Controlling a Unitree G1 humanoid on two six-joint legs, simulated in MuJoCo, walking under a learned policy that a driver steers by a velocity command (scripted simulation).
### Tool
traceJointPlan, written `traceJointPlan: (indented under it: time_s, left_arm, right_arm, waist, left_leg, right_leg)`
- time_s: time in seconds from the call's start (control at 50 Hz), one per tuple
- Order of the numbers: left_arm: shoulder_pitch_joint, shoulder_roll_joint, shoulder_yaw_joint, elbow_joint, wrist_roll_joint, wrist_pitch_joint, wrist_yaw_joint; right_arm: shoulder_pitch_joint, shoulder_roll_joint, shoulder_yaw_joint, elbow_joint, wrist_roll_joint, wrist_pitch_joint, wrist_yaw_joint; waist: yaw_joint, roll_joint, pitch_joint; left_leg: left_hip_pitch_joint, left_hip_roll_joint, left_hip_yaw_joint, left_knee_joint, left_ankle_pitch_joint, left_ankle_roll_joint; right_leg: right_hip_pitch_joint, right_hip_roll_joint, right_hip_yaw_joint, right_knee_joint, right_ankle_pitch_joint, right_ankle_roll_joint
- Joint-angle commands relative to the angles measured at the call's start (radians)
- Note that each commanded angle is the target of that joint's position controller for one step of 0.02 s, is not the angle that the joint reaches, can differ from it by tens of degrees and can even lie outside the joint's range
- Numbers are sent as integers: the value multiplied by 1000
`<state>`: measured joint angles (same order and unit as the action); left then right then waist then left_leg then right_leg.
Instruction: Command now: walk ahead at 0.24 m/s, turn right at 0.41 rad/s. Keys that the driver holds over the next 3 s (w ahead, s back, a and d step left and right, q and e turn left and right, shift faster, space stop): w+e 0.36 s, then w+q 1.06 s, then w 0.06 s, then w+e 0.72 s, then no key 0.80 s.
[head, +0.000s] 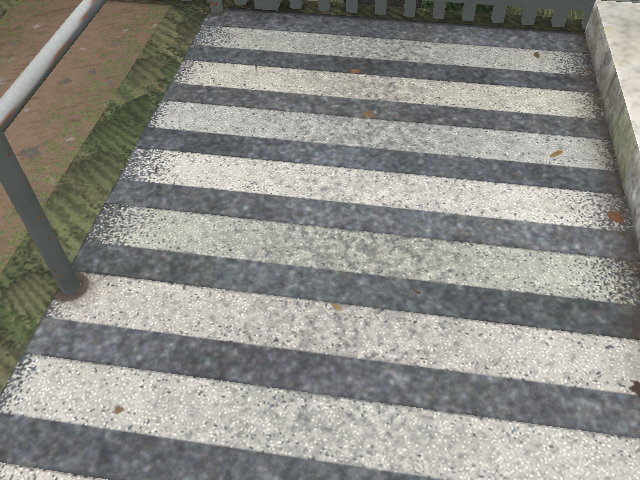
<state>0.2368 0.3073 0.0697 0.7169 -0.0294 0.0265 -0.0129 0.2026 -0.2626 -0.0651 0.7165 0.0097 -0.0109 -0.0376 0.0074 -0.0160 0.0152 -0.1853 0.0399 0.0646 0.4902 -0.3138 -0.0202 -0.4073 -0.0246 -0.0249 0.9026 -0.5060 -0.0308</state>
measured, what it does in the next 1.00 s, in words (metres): walks ahead: right foot, then left foot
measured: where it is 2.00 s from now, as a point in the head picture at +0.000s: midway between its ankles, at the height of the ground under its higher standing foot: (367, 269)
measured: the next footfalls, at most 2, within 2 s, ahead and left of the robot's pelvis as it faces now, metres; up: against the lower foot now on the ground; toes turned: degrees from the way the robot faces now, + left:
right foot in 0.14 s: +0.07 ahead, -0.13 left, +0.00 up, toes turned -8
left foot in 0.62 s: +0.47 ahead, -0.04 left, +0.00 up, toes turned -11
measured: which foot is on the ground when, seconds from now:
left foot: down 0.00-0.12, up 0.14-0.60, down 0.62-1.00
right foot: up 0.00-0.12, down 0.14-0.62, up 0.64-1.00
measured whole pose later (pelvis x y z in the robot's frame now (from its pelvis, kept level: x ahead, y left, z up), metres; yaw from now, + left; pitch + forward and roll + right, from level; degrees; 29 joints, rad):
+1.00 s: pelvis +0.48 -0.14 +0.01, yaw -1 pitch +2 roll +1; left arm 0.06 0.28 0.01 0.62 0.01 -0.10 -0.01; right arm 0.35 -0.29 -0.06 0.76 0.03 -0.05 -0.01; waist -0.09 -0.03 0.05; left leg -0.13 -0.12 -0.15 0.36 -0.26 0.06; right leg -0.61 -0.06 0.13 0.58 0.01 0.07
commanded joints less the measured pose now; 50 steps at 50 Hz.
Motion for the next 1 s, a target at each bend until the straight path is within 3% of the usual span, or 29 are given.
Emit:
traceJointPlan:
  time_s: [0.02, 0.08, 0.1, 0.12, 0.14, 0.16, 0.18, 0.2, 0.22, 0.24, 0.3, 0.36, 0.4, 0.46, 0.52, 0.58, 0.6, 0.62, 0.64, 0.66, 0.68, 0.7, 0.72, 0.74, 0.76, 0.8, 0.86, 0.92, 1.0]
  left_arm:
    - [-94, 53, 9, -110, 3, -22, -18]
    - [27, 53, 16, -59, 1, -27, -32]
    - [99, 59, 23, -26, 3, -27, -29]
    - [190, 94, 42, 8, 3, -27, -21]
    - [297, 182, 71, 18, -1, -31, -6]
    - [282, 301, 75, -43, 11, -61, -13]
    - [233, 232, 57, -63, 19, -85, -20]
    - [193, 176, 38, -67, 21, -99, -18]
    - [149, 146, 27, -77, 19, -102, -15]
    - [109, 139, 22, -84, 22, -99, -8]
    - [126, 140, 18, -87, 24, -96, 17]
    - [175, 138, 19, -59, 13, -91, 36]
    - [189, 124, 15, -38, 15, -89, 43]
    - [232, 120, 13, -2, 14, -91, 40]
    - [247, 125, 15, 29, 15, -87, 35]
    - [230, 152, 21, 39, 22, -77, 41]
    - [220, 160, 22, 38, 29, -70, 43]
    - [185, 166, 20, 30, 33, -64, 45]
    - [179, 133, 5, 1, 56, -66, 48]
    - [327, 11, -30, -6, 54, -81, 30]
    - [220, 110, -18, -17, 27, -109, 21]
    - [83, 147, -8, -65, -8, -132, 12]
    - [18, 137, -15, -83, 1, -151, 11]
    - [-6, 127, -13, -89, 23, -160, 13]
    - [12, 121, -11, -91, 35, -158, 12]
    - [48, 97, -16, -92, 45, -144, 14]
    - [-28, 51, -36, -124, 57, -129, 19]
    - [-164, 28, -46, -151, 48, -136, 14]
    - [-216, 77, -25, -168, 23, -146, 5]
  right_arm:
    - [-39, -193, -54, -53, 11, -29, 5]
    - [-96, -205, -59, -58, 17, -29, 29]
    - [-94, -189, -56, -53, 17, -28, 34]
    - [-75, -149, -43, -50, 6, -32, 37]
    - [-94, -83, -22, -73, -15, -38, 42]
    - [-153, -51, -8, -161, -12, -61, 36]
    - [-171, -125, -21, -160, 33, -87, 43]
    - [-165, -155, -27, -149, 45, -103, 51]
    - [-131, -160, -30, -121, 21, -111, 50]
    - [-120, -162, -34, -106, -9, -115, 47]
    - [-131, -139, -33, -94, -22, -107, 56]
    - [-213, -94, -15, -112, -18, -101, 58]
    - [-254, -69, -1, -110, -9, -103, 72]
    - [-337, -60, 8, -128, 7, -106, 91]
    - [-374, -75, 8, -145, 14, -113, 105]
    - [-282, -119, -10, -126, 8, -114, 107]
    - [-183, -149, -25, -101, 8, -109, 101]
    - [-31, -176, -39, -67, 8, -102, 92]
    - [149, -224, -48, -42, 0, -93, 81]
    - [195, -281, -61, -23, 8, -97, 90]
    - [199, -181, -45, -12, 27, -94, 86]
    - [126, -166, -38, -28, 19, -87, 74]
    - [72, -159, -33, -42, 6, -83, 69]
    - [39, -151, -29, -51, -2, -82, 66]
    - [24, -143, -23, -60, -15, -83, 62]
    - [11, -141, -24, -64, -2, -81, 55]
    - [33, -180, -34, -52, 9, -77, 41]
    - [88, -200, -41, -35, 18, -63, 30]
    - [150, -196, -41, -17, 29, -43, 22]
  waist:
    - [-29, 152, 53]
    - [37, 123, 1]
    - [65, 93, -14]
    - [95, 14, -31]
    - [138, -230, -30]
    - [105, -388, -43]
    - [104, -206, -28]
    - [74, -145, 30]
    - [43, -68, 55]
    - [22, -49, 60]
    - [18, -54, 29]
    - [36, -40, 37]
    - [57, -76, 38]
    - [97, -80, 79]
    - [103, -80, 103]
    - [46, -112, 10]
    - [-4, -121, -67]
    - [-92, -107, -156]
    - [-150, -1, -294]
    - [-49, 280, -423]
    - [-119, 171, -382]
    - [-119, 127, -202]
    - [-88, 14, -119]
    - [-52, -27, -54]
    - [-15, -6, -46]
    - [20, 42, -34]
    - [6, 55, 4]
    - [-55, 65, 5]
    - [-67, 97, -23]
  left_leg:
    - [72, 286, -267, -306, -141, 187]
    - [-75, 208, -85, -220, -107, 149]
    - [-138, 187, -39, -138, -140, 132]
    - [-206, 147, 20, 36, -116, 103]
    - [-387, 69, 108, 439, -162, 27]
    - [-693, -99, -39, 709, -329, -10]
    - [-770, -29, -159, 808, -268, 17]
    - [-780, 11, -163, 785, -166, 46]
    - [-739, 44, -158, 730, -70, 53]
    - [-680, 62, -156, 642, 7, 47]
    - [-582, 29, -117, 495, 178, 6]
    - [-547, -13, -102, 285, 306, -27]
    - [-481, -28, -69, 151, 411, -33]
    - [-440, -26, -50, 54, 486, -12]
    - [-474, -27, -36, -9, 432, 42]
    - [-358, -86, 11, -7, 305, 110]
    - [-246, -123, 34, 2, 267, 139]
    - [-27, -118, 25, -18, 318, 176]
    - [320, 52, -214, 36, 327, 245]
    - [678, 313, -783, -28, 114, 456]
    - [651, 287, -877, -165, -78, 422]
    - [498, 256, -727, -205, -77, 366]
    - [336, 216, -637, -232, 24, 338]
    - [210, 176, -570, -252, 147, 331]
    - [128, 143, -519, -275, 226, 330]
    - [42, 117, -460, -301, 310, 342]
    - [-105, 74, -358, -313, 362, 322]
    - [-169, 17, -309, -282, 288, 259]
    - [-64, 56, -415, -186, 158, 214]
  right_leg:
    - [-168, -79, 30, -40, 15, -14]
    - [140, -9, -86, -222, 183, -14]
    - [254, 35, -130, -269, 220, -16]
    - [373, 77, -133, -302, 195, -35]
    - [486, -74, 159, -453, 113, -117]
    - [527, -308, 827, -719, -124, -327]
    - [515, -376, 884, -783, -251, -365]
    - [472, -352, 790, -757, -220, -326]
    - [425, -301, 666, -723, -102, -279]
    - [377, -252, 558, -709, 42, -242]
    - [357, -171, 386, -725, 337, -211]
    - [348, -127, 295, -710, 498, -185]
    - [329, -104, 227, -723, 510, -159]
    - [334, -131, 210, -745, 482, -152]
    - [442, -177, 193, -718, 583, -148]
    - [556, -185, 145, -565, 1082, -119]
    - [580, -171, 122, -435, 1286, -107]
    - [502, -144, 84, -242, 1355, -80]
    - [252, -111, 77, 56, 1046, -55]
    - [-181, 106, 94, 452, 32, 39]
    - [-302, 87, 191, 532, -11, 28]
    - [-365, 28, 189, 501, 79, 15]
    - [-331, -7, 168, 429, 142, 6]
    - [-298, -28, 156, 355, 171, 14]
    - [-238, -48, 156, 312, 192, 20]
    - [-205, -66, 136, 213, 187, 52]
    - [-162, -60, 84, 6, 273, 99]
    - [-52, -5, 70, -239, 532, 114]
    - [6, 17, 122, -375, 556, 102]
